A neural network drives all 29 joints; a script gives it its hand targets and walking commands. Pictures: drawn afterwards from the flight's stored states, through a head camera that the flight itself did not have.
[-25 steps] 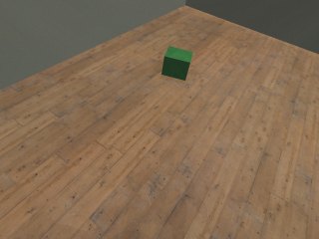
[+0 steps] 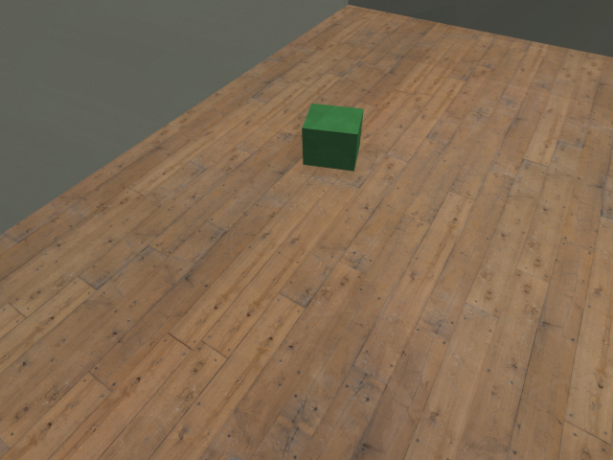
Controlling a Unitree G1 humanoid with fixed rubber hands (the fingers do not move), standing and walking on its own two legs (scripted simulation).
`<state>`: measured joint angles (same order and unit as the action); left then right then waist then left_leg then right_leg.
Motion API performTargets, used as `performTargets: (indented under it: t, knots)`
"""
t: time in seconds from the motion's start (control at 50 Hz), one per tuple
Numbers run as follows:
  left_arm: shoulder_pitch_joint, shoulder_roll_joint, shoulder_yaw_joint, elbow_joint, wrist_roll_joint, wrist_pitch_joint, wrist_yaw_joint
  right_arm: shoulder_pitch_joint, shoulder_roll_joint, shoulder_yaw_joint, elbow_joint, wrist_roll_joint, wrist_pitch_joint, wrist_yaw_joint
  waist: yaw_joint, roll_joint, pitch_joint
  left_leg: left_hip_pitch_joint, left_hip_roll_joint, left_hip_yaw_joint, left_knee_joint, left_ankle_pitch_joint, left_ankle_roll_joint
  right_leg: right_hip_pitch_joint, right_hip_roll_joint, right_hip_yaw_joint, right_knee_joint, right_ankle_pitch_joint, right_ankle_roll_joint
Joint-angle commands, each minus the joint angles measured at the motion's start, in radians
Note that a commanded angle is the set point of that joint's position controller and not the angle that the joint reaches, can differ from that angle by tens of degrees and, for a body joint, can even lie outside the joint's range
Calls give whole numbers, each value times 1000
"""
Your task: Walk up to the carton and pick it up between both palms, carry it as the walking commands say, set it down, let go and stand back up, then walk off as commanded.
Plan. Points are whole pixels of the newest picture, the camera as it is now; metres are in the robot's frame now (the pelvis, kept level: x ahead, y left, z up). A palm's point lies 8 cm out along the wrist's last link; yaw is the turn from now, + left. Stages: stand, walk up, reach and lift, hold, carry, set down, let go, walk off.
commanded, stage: walk up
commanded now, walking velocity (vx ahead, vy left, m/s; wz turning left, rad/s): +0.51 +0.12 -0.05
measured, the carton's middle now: (332, 137) +1.68 -0.08 -0.67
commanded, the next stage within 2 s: none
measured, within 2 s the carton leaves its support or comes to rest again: neither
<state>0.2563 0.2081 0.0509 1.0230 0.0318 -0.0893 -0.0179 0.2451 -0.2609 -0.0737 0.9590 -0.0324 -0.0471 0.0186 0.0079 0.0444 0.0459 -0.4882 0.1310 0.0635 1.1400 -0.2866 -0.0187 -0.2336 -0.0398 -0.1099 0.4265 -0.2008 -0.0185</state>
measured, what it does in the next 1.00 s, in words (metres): walks ahead: left foot, then right foot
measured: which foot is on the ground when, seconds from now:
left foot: up 0.00-0.30, down 0.32-0.88, up 0.90-1.00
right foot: down 0.00-0.32, up 0.34-0.86, down 0.88-1.00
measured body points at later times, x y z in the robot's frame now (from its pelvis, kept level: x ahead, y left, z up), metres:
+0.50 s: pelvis +0.25 +0.06 +0.00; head +0.27 +0.10 +0.45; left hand +0.26 +0.31 -0.17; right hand +0.27 -0.21 -0.12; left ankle +0.27 +0.15 -0.74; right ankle +0.20 -0.11 -0.65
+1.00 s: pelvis +0.48 -0.04 -0.01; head +0.51 -0.06 +0.44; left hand +0.58 +0.21 -0.14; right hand +0.46 -0.30 -0.17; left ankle +0.37 +0.11 -0.65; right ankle +0.53 -0.15 -0.74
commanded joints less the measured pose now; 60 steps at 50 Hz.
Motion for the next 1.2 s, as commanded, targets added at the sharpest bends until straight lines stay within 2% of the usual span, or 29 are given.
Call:
performTargets:
  t: [0.0,0.06,0.12,0.2,0.24,0.26,0.28,0.3,0.32,0.34,0.38,0.4,0.42,0.46,0.5,0.66,0.74,0.8,0.82,0.84,0.86,0.88,0.9,0.92,0.94,0.96,1.0,1.04,1.18]
  knots:
    - [80,125,13,-19,-11,-27,10,58,-17,-11,-19,3,31,17,-16,-191,-25,-119,33,-48,-42,114,-16,149,-275,247,-228,282,-91]
    - [145,112,9,-6,-14,-25,15,-73,-9,-8,-56,7,46,33,11,-205,37,-155,25,-22,-165,193,-25,151,-263,185,-283,184,-88]
    - [171,101,9,20,-20,-16,15,-205,8,10,-96,17,40,42,24,-242,88,-50,-6,25,-389,223,-33,88,-191,86,-324,20,-91]
    - [260,135,22,62,-20,-3,18,-289,0,15,-113,11,22,35,56,-199,111,6,-32,93,-508,143,-37,123,-218,122,-281,118,-114]
    - [242,155,28,67,-24,3,22,-249,-19,15,-101,9,9,25,33,-207,81,72,-43,91,-571,110,-27,164,-228,142,-210,237,-98]
    - [213,160,26,66,-30,6,23,-170,-36,13,-75,9,0,17,-12,-177,40,189,-63,108,-627,129,-18,151,-206,118,-108,327,-84]
    - [199,146,20,67,-33,9,23,-29,-73,4,-17,6,-10,7,-70,-106,-48,377,-81,129,-655,114,1,102,-152,60,76,378,-63]
    - [228,104,9,78,-32,12,24,149,-149,-18,43,-7,-17,-5,-124,12,-166,626,52,-48,-651,40,29,-83,-90,35,349,163,-34]
    - [290,62,16,52,-31,14,26,305,-317,-54,69,-21,-14,-27,-154,259,-285,822,426,-652,-868,32,119,-376,65,64,678,-358,14]
    - [276,84,25,49,-18,23,28,252,-291,-45,68,2,-7,-27,-108,148,-280,716,445,-703,-905,66,138,-379,-11,204,808,-347,4]
    - [223,45,11,46,-20,27,13,57,-128,-8,42,12,-20,-25,-22,55,-55,433,307,-417,-906,94,113,-352,-81,176,784,-133,1]
    - [195,37,12,39,-16,34,7,19,-70,4,37,16,-29,-22,-3,60,-9,363,241,-299,-919,137,89,-339,-100,159,751,-70,9]
    - [196,31,13,38,-10,48,1,16,-37,16,45,18,-36,-22,13,85,-2,328,195,-211,-923,213,69,-308,-99,142,735,-32,17]
    - [180,29,12,30,-2,67,-12,77,-45,17,55,21,-48,-18,17,103,-23,336,169,-130,-900,371,67,-292,-89,113,712,17,38]
    - [108,34,12,5,0,80,-23,133,-60,14,61,22,-53,-17,7,109,-14,348,170,-97,-906,393,77,-327,-90,95,671,63,55]
    - [-206,30,4,-100,-16,90,-60,252,-76,5,71,14,-47,-31,-57,112,94,393,190,-67,-1008,166,95,-394,-84,51,315,192,72]
    - [-295,39,4,-119,-22,78,-65,274,-102,-7,84,5,-41,-38,-76,137,108,445,214,-44,-1005,234,95,-339,-72,27,169,156,63]
    - [-284,58,7,-108,-13,56,-56,260,-112,-9,98,3,-30,-37,-69,190,76,459,189,14,-951,272,78,-228,-40,-8,85,68,47]
    - [-225,76,11,-90,-8,41,-49,251,-88,-2,110,7,-22,-31,-34,171,32,412,151,56,-853,257,72,-92,-29,-36,50,62,39]
    - [-112,113,26,-43,-4,29,-34,264,-82,3,115,10,-18,-24,13,62,-38,341,110,88,-677,300,66,96,2,-74,32,33,28]
    - [45,179,48,7,9,16,-17,274,-49,14,99,7,-21,-17,72,-72,-152,185,64,92,-420,201,50,329,-72,25,39,-30,-2]
    - [198,284,74,41,37,10,-3,275,31,27,55,8,-31,-14,113,-334,-239,-63,-55,88,-89,-222,23,462,-348,420,-86,-168,-74]
    - [271,306,72,48,12,17,6,223,14,21,21,14,-36,-21,137,-372,-322,-170,-65,-51,85,-288,43,518,-453,671,-202,-254,-155]
    - [207,264,58,18,10,15,5,167,-33,13,17,5,-35,-23,105,-232,-242,-220,-14,-98,145,-202,59,444,-449,617,-196,-227,-134]
    - [125,219,42,-1,7,6,4,150,-27,4,37,7,-33,-21,66,-112,-146,-209,15,-103,142,-104,50,324,-435,560,-183,-45,-116]
    - [43,154,27,-17,0,-3,7,158,-11,4,51,10,-26,-15,14,-83,-85,-146,44,-102,96,-13,33,203,-364,431,-177,87,-97]
    - [10,105,14,-14,-9,-14,10,174,15,1,54,2,4,1,-23,-171,-55,-48,36,-75,42,39,6,94,-285,286,-199,174,-67]
    - [53,98,8,-8,-12,-19,8,115,12,-5,21,-4,31,12,-21,-215,-17,-59,27,-53,-20,94,-4,72,-255,228,-226,155,-67]
    - [198,124,10,3,-16,-20,22,-171,9,1,-63,8,46,43,38,-185,79,-147,5,-1,-326,227,-42,136,-267,153,-319,42,-79]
